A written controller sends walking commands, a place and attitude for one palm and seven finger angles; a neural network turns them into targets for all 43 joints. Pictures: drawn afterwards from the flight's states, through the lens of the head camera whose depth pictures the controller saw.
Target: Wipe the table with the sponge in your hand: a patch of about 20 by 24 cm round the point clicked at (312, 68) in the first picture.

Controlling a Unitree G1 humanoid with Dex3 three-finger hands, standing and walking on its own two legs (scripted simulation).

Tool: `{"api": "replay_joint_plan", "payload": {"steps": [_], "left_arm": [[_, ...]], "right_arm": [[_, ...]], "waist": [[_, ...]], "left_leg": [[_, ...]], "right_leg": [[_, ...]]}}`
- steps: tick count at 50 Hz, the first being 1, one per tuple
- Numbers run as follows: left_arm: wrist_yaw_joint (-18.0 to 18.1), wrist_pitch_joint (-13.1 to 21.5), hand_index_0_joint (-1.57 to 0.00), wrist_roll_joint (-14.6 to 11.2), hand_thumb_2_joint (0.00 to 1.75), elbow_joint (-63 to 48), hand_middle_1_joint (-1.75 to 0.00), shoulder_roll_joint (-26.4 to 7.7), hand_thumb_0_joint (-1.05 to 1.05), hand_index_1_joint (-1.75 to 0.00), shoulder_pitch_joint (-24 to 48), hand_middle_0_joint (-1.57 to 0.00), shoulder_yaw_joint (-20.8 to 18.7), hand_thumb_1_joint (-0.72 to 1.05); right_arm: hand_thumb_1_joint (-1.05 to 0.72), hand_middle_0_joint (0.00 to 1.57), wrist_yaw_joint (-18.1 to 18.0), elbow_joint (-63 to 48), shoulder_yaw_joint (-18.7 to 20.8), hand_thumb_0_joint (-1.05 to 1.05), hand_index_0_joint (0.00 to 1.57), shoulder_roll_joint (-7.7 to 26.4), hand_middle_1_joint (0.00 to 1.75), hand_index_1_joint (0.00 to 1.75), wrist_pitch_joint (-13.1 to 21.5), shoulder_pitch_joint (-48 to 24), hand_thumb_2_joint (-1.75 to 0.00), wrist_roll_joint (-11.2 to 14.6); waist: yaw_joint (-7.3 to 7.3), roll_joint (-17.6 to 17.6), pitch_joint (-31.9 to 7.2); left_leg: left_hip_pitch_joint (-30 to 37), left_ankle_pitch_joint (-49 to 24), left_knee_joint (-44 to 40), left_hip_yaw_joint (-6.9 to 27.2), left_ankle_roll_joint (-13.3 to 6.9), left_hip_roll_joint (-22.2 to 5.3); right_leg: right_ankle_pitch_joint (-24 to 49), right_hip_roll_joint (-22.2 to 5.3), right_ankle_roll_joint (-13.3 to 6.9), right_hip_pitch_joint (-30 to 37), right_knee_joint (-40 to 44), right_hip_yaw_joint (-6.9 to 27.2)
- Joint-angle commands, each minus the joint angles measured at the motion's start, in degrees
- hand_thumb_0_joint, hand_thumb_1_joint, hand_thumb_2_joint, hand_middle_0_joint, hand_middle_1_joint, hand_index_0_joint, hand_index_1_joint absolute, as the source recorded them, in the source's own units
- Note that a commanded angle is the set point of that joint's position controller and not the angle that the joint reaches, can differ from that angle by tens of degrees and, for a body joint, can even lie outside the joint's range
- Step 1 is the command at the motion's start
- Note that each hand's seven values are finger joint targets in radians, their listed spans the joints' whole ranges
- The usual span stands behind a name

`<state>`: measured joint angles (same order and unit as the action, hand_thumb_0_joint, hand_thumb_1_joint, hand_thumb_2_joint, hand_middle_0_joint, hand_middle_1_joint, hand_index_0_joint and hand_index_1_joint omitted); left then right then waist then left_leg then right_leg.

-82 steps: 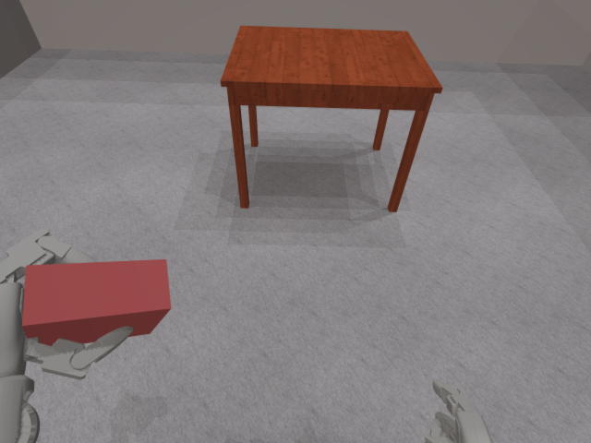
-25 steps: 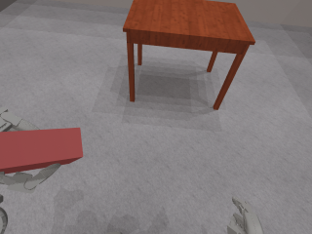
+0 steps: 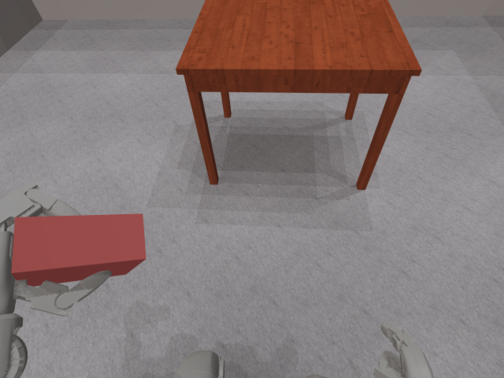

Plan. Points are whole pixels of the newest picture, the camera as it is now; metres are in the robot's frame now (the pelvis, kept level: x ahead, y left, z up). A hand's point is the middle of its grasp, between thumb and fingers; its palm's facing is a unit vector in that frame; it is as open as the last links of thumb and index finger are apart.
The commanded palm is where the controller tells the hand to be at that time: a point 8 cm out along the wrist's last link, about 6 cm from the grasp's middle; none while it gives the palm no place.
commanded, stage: walk to a spot facing it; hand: left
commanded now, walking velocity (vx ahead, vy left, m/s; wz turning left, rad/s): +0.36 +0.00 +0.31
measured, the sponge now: (99, 249) +0.24 +0.19 +0.16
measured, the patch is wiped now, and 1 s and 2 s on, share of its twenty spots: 0.00 0.00 0.00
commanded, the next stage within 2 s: turn to face it in 1.12 s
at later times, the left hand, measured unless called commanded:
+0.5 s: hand (68, 149) +0.37 +0.27 +0.19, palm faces +0.51 -0.78 -0.37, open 9.5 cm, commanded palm +0.29 +0.31 +0.19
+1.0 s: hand (118, 112) +0.45 +0.22 +0.19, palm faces +0.60 -0.68 -0.43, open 9.4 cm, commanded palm +0.36 +0.27 +0.19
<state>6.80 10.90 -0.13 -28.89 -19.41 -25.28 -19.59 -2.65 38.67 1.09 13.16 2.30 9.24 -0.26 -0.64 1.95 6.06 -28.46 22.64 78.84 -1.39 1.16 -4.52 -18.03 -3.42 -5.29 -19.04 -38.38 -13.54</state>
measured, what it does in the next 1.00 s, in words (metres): walks ahead, turning left: left foot, then right foot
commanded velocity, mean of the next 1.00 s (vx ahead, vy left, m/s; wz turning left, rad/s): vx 0.27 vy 0.00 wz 0.40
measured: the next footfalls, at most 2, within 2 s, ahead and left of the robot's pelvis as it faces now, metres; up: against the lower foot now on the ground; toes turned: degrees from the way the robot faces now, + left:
left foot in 0.44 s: +0.26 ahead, +0.13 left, +0.00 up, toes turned +16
right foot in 0.86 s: +0.36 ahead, -0.14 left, +0.00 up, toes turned +3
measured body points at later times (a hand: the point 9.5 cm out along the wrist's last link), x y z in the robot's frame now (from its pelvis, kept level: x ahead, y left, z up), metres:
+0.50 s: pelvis +0.16 +0.01 -0.01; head +0.18 +0.02 +0.44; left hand +0.33 +0.30 +0.21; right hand +0.36 -0.19 -0.09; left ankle +0.22 +0.12 -0.72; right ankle +0.06 -0.08 -0.66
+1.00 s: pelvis +0.30 -0.05 +0.01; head +0.34 -0.06 +0.46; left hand +0.41 +0.26 +0.21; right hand +0.53 -0.24 -0.10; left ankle +0.23 +0.07 -0.62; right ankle +0.32 -0.15 -0.72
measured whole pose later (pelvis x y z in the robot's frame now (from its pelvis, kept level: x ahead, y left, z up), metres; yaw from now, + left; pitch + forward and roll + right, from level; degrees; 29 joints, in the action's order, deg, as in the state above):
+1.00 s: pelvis +0.30 -0.05 +0.01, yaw +18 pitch -1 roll +2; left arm 7.7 10.7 0.1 -29.6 -17.6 -23.5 -17.5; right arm -3.9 38.0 1.7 14.2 3.5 9.4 -0.4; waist -0.3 1.6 5.6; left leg -29.9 26.0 71.0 -2.5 2.4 -3.1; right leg -19.3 -7.4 -0.6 -14.1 -35.2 -13.0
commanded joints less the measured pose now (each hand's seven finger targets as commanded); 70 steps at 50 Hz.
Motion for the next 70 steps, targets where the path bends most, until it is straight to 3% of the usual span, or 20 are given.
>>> {"api": "replay_joint_plan", "payload": {"steps": [1,19,20,21,22,23,24,32,40,41,43,44,50,56,59,60,61,62,64,70], "left_arm": [[2.77,5.89,-1.20,-1.12,1.30,-15.31,-1.60,-15.02,0.00,-1.60,-1.36,-1.20,-12.79,0.10],[5.26,4.48,-1.20,-0.56,1.30,-16.53,-1.60,-12.88,0.00,-1.60,10.34,-1.20,-5.98,0.10],[5.41,5.10,-1.20,-0.54,1.30,-18.49,-1.60,-13.45,0.00,-1.60,12.02,-1.20,-6.27,0.10],[5.53,5.95,-1.20,-0.31,1.30,-19.81,-1.60,-14.13,0.00,-1.60,12.18,-1.20,-7.43,0.10],[5.33,6.80,-1.20,-0.98,1.30,-20.27,-1.60,-13.83,0.00,-1.60,11.23,-1.20,-8.08,0.10],[5.00,6.92,-1.20,-0.41,1.30,-17.51,-1.60,-16.77,0.00,-1.60,10.10,-1.20,-8.79,0.10],[3.91,5.97,-1.20,-0.54,1.30,-13.48,-1.60,-17.02,0.00,-1.60,8.18,-1.20,-9.79,0.10],[1.99,6.57,-1.20,-2.57,1.30,-14.17,-1.60,-8.70,0.00,-1.60,-4.31,-1.20,-9.64,0.10],[2.12,4.80,-1.20,-0.41,1.30,-8.73,-1.60,-6.69,0.00,-1.60,8.64,-1.20,-3.30,0.10],[2.20,4.25,-1.20,0.06,1.30,-9.51,-1.60,-7.54,0.00,-1.60,10.47,-1.20,-3.17,0.10],[3.20,2.82,-1.20,0.44,1.30,-11.29,-1.60,-14.99,0.00,-1.60,11.86,-1.20,-7.69,0.10],[3.58,2.85,-1.20,-0.49,1.30,-14.04,-1.60,-14.37,0.00,-1.60,13.53,-1.20,-6.91,0.10],[3.74,5.24,-1.20,-0.98,1.30,-17.17,-1.60,-15.28,0.00,-1.60,-0.43,-1.20,-12.96,0.10],[5.10,3.87,-1.20,-2.81,1.30,-14.53,-1.60,-12.26,0.00,-1.60,-7.59,-1.20,-13.38,0.10],[5.23,3.44,-1.20,-3.40,1.30,-16.36,-1.60,-11.30,0.00,-1.60,-4.75,-1.20,-10.89,0.10],[5.09,4.16,-1.20,-3.69,1.30,-17.82,-1.60,-11.26,0.00,-1.60,-3.39,-1.20,-10.25,0.10],[4.82,5.53,-1.20,-3.88,1.30,-20.49,-1.60,-11.52,0.00,-1.60,-2.98,-1.20,-9.85,0.10],[4.37,6.19,-1.20,-1.87,1.30,-19.22,-1.60,-13.84,0.00,-1.60,-1.43,-1.20,-10.83,0.10],[3.23,5.44,-1.20,-1.76,1.30,-17.12,-1.60,-12.49,0.00,-1.60,0.83,-1.20,-8.42,0.10],[3.57,4.49,-1.20,-1.89,1.30,-23.49,-1.60,-10.86,0.00,-1.60,3.42,-1.20,-6.36,0.10]], "right_arm": [[-0.90,0.20,-0.19,-10.15,1.71,0.00,0.20,3.43,0.30,0.30,1.79,-3.93,-0.90,0.05],[-0.90,0.20,-1.71,-14.50,1.47,0.00,0.20,3.05,0.30,0.30,2.81,0.44,-0.90,-0.04],[-0.90,0.20,-2.03,-14.72,1.67,0.00,0.20,3.45,0.30,0.30,3.24,1.10,-0.90,-0.29],[-0.90,0.20,-2.03,-14.98,1.81,0.00,0.20,4.24,0.30,0.30,3.52,0.52,-0.90,-0.58],[-0.90,0.20,-1.42,-15.05,1.32,0.00,0.20,4.37,0.30,0.30,4.17,0.30,-0.90,-0.71],[-0.90,0.20,-0.53,-15.11,0.49,0.00,0.20,3.78,0.30,0.30,4.51,0.50,-0.90,-0.50],[-0.90,0.20,-0.10,-13.93,0.51,0.00,0.20,3.91,0.30,0.30,3.89,-0.85,-0.90,-0.40],[-0.90,0.20,0.93,-11.83,2.11,0.00,0.20,3.77,0.30,0.30,4.78,-0.76,-0.90,1.05],[-0.90,0.20,-1.98,-10.50,1.45,0.00,0.20,3.96,0.30,0.30,6.49,-0.48,-0.90,0.87],[-0.90,0.20,-1.97,-10.58,1.05,0.00,0.20,3.30,0.30,0.30,6.40,-0.96,-0.90,1.11],[-0.90,0.20,-2.09,-11.47,0.61,0.00,0.20,1.71,0.30,0.30,6.49,-3.43,-0.90,1.11],[-0.90,0.20,-2.31,-11.39,0.27,0.00,0.20,3.00,0.30,0.30,6.84,-5.80,-0.90,0.12],[-0.90,0.20,-1.36,-13.03,1.37,0.00,0.20,2.27,0.30,0.30,2.65,-4.67,-0.90,0.17],[-0.90,0.20,-1.42,-16.17,2.28,0.00,0.20,2.07,0.30,0.30,1.27,-2.33,-0.90,0.17],[-0.90,0.20,-2.08,-16.33,2.92,0.00,0.20,2.67,0.30,0.30,1.07,0.25,-0.90,0.30],[-0.90,0.20,-2.23,-16.28,3.21,0.00,0.20,3.53,0.30,0.30,1.41,0.24,-0.90,0.19],[-0.90,0.20,-1.82,-16.57,3.57,0.00,0.20,5.76,0.30,0.30,2.11,-0.15,-0.90,0.14],[-0.90,0.20,-0.46,-15.63,3.05,0.00,0.20,5.37,0.30,0.30,2.93,1.10,-0.90,0.20],[-0.90,0.20,-0.12,-14.07,3.64,0.00,0.20,6.51,0.30,0.30,3.26,-0.55,-0.90,1.01],[-0.90,0.20,0.22,-13.40,0.86,0.00,0.20,4.14,0.30,0.30,6.32,-1.95,-0.90,0.53]], "waist": [[0.14,-4.43,-11.51],[0.36,-6.66,-11.87],[-1.05,-2.51,-15.75],[-0.99,6.89,-19.52],[0.14,18.56,-19.71],[0.10,13.12,-16.85],[-0.33,6.38,-15.28],[1.02,10.99,-10.12],[1.65,9.28,-9.08],[1.78,4.76,-10.23],[3.23,-20.72,-10.96],[2.94,-13.43,-9.89],[0.95,-10.00,-10.50],[2.56,-13.68,-14.05],[-1.66,-8.14,-18.95],[-2.15,1.51,-20.73],[-0.02,16.68,-21.52],[0.11,12.69,-20.55],[-0.04,6.79,-16.93],[1.00,17.60,-12.58]], "left_leg": [[-14.15,-6.69,2.40,1.93,0.88,-2.94],[12.02,-10.36,-47.23,-15.18,-3.04,5.73],[22.38,-13.86,-50.09,-13.44,-4.06,5.36],[32.94,-16.45,-52.52,0.43,-7.94,-2.16],[40.29,-30.90,-55.99,26.60,-16.37,-17.74],[38.29,-34.96,-57.68,36.34,-19.42,-21.43],[32.91,-29.15,-58.99,33.17,-18.55,-20.84],[9.54,-6.08,-64.96,5.13,-10.98,-10.77],[12.85,-6.03,-52.99,3.36,-8.43,-7.21],[10.48,-5.21,-45.36,1.66,-7.12,-5.09],[-11.83,13.37,-12.00,-2.93,-2.47,5.53],[-14.25,11.09,-3.97,2.96,-1.32,2.94],[-6.43,1.81,-14.76,-1.04,2.02,-2.28],[0.88,-1.70,-39.77,-11.36,1.75,1.63],[17.93,-14.98,-53.63,-12.81,0.70,5.48],[28.84,-32.77,-54.35,-2.69,-3.62,-2.10],[34.92,-67.23,-53.17,22.86,-13.99,-19.77],[35.74,-71.29,-52.28,25.87,-17.24,-22.76],[29.83,-54.92,-53.32,17.25,-14.99,-19.91],[12.73,-20.76,-60.85,-0.92,-7.48,-12.12]], "right_leg": [[16.20,-17.77,-2.93,14.44,20.81,17.39],[40.68,-15.03,-0.01,16.04,1.07,2.43],[38.06,-13.08,2.05,11.29,-9.71,0.56],[23.39,-8.75,4.37,2.20,-22.21,0.91],[-11.88,-0.55,6.02,-12.75,-35.30,5.05],[-17.99,1.46,5.10,-17.39,-42.71,11.54],[-15.60,-1.11,5.09,-18.11,-43.72,14.62],[-0.71,-3.50,8.33,-6.90,-18.40,6.88],[-1.66,1.81,9.63,6.08,8.99,0.87],[0.44,-0.66,8.76,11.40,14.65,4.06],[9.70,-24.62,-1.33,22.62,22.77,36.71],[14.27,-29.14,-3.74,20.63,22.72,35.85],[39.69,-19.42,-1.11,17.39,14.81,8.02],[48.32,-18.04,0.15,20.30,7.79,3.84],[45.57,-15.04,5.30,13.24,-10.07,-0.14],[22.33,-9.67,8.42,1.95,-22.16,-0.19],[-18.40,-1.31,10.97,-12.25,-33.27,4.27],[-24.42,-0.85,9.03,-16.54,-37.36,11.38],[-16.71,-3.42,8.94,-16.27,-33.93,13.26],[-4.56,0.32,8.09,0.52,-10.28,7.52]]}}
